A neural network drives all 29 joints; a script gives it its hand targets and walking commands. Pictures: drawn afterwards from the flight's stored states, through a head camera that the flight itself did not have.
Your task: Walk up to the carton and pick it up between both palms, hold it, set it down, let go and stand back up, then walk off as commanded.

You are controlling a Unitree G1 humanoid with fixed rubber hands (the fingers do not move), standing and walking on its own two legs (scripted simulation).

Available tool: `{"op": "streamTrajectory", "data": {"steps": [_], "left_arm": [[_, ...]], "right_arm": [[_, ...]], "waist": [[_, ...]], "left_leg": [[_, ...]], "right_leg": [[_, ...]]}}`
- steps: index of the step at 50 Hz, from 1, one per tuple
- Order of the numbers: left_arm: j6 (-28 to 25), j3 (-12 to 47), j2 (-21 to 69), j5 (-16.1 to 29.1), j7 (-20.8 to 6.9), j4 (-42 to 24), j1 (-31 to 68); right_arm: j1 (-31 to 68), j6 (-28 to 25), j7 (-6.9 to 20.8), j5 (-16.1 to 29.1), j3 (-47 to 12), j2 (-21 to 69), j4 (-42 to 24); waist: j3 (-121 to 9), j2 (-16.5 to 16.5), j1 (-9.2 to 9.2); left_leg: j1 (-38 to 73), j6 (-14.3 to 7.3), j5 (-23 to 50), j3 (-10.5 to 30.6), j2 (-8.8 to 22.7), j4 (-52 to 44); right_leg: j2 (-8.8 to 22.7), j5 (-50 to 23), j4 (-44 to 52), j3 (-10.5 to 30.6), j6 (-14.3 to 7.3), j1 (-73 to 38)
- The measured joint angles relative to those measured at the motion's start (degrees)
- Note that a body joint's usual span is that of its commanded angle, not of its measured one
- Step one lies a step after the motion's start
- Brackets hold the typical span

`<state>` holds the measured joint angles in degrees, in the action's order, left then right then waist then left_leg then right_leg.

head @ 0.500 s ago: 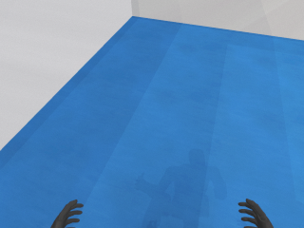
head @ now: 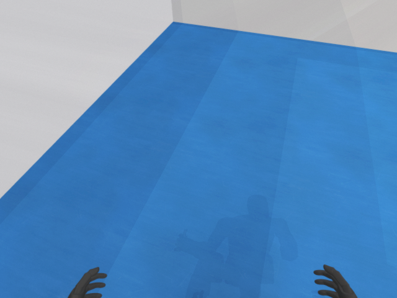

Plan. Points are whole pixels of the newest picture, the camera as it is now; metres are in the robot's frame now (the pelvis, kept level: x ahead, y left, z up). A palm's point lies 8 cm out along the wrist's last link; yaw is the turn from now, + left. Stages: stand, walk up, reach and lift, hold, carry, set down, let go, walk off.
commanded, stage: stand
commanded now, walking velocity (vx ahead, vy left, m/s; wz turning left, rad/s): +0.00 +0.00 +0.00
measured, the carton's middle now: out of the picture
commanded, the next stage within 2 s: walk up in 0.24 s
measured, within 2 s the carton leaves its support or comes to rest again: neither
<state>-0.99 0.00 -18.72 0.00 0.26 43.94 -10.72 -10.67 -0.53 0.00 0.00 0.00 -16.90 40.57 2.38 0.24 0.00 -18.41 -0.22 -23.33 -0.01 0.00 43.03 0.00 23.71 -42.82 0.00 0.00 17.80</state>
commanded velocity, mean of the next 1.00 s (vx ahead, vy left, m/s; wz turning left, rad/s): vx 0.00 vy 0.00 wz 0.00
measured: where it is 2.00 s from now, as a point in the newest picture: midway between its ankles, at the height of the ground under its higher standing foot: outside the picture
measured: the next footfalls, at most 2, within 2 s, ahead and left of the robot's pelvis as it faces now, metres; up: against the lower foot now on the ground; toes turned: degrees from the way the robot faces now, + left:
left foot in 1.12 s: -0.05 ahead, +0.05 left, +0.00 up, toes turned -8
right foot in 1.50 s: -0.25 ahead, -0.16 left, +0.00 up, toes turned -19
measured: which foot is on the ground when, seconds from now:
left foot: down 0.00-0.76, up 0.78-1.00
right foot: down 0.00-1.00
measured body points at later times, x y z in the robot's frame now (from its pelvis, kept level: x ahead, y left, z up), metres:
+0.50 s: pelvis -0.02 +0.00 +0.00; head -0.01 +0.00 +0.45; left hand +0.11 +0.28 -0.11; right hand +0.12 -0.27 -0.10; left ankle +0.00 +0.12 -0.71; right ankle -0.01 -0.12 -0.71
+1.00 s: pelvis -0.12 -0.04 +0.00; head -0.04 -0.09 +0.44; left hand +0.01 +0.26 -0.10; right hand +0.02 -0.35 -0.13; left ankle -0.10 +0.07 -0.67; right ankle -0.07 -0.12 -0.71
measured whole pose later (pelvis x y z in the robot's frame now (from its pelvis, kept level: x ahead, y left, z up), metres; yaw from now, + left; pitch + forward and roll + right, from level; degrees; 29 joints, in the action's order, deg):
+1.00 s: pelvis -0.12 -0.04 +0.00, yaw -9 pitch -4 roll +0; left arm 2.6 0.0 -21.4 0.0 -0.6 42.5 -13.5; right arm 0.9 3.9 0.0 0.0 0.2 -22.3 44.1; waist 15.2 -5.0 0.0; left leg -23.9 0.0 -30.2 -3.3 1.9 60.3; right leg -5.6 16.2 -41.2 0.5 -3.9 21.2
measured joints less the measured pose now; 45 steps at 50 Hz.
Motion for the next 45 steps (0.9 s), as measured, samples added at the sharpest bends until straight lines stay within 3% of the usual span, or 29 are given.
{"op": "streamTrajectory", "data": {"steps": [22,27,29,33,36,38,42,45], "left_arm": [[0.0,0.0,-0.3,0.0,0.0,3.8,0.9],[1.5,0.0,-0.9,0.0,-0.4,2.1,1.8],[2.2,0.0,-1.7,0.0,-0.4,1.3,1.7],[3.8,0.0,-3.1,0.0,-0.5,1.2,0.0],[3.9,0.0,-3.9,0.0,-0.9,1.1,-2.6],[3.8,0.0,-4.4,0.0,-1.1,1.0,-4.1],[3.6,0.0,-2.9,0.0,-1.1,1.0,-5.1],[3.6,0.0,-2.4,0.0,-1.1,0.9,-4.9]], "right_arm": [[0.6,0.0,0.0,0.0,0.0,-0.3,3.5],[3.2,1.0,0.0,0.0,0.0,-1.5,3.5],[4.6,1.6,0.0,0.0,0.0,-2.1,3.5],[7.3,1.9,0.0,0.0,0.0,-2.7,3.5],[9.7,1.9,0.0,0.0,0.0,-3.0,3.5],[11.2,2.1,0.0,0.0,0.0,-3.6,3.5],[13.5,4.1,0.0,0.0,0.2,-5.3,3.6],[12.9,4.5,0.0,0.0,0.2,-5.4,3.5]], "waist": [[0.2,0.1,0.0],[4.1,0.0,0.01],[6.0,0.1,-0.02],[7.7,0.1,-0.02],[7.8,-0.5,0.03],[7.8,-1.0,0.08],[11.9,-4.0,0.04],[12.6,-5.0,0.01]], "left_leg": [[0.0,0.0,1.1,0.0,0.0,0.0],[0.0,-0.5,2.0,0.0,0.0,0.6],[0.0,-0.6,2.0,-0.3,0.1,1.5],[0.0,-0.6,2.4,-1.9,1.1,2.0],[-1.2,0.2,2.8,-3.3,2.6,2.5],[-3.3,0.6,2.2,-4.0,3.6,5.0],[-5.2,0.2,-8.5,-3.4,3.3,16.8],[-5.4,0.2,-8.5,-3.3,2.2,21.0]], "right_leg": [[0.0,-1.1,0.0,0.0,0.0,0.0],[0.0,-2.1,-0.6,0.0,0.0,0.1],[0.0,-2.2,-3.4,0.0,0.0,0.9],[0.0,6.1,-17.1,0.0,0.0,4.0],[0.1,6.4,-17.2,0.0,0.0,3.8],[0.1,1.3,-9.2,0.1,-0.4,1.9],[-2.5,2.7,-9.6,0.3,-3.3,1.8],[-3.8,-0.8,-5.9,0.6,-3.6,1.9]]}}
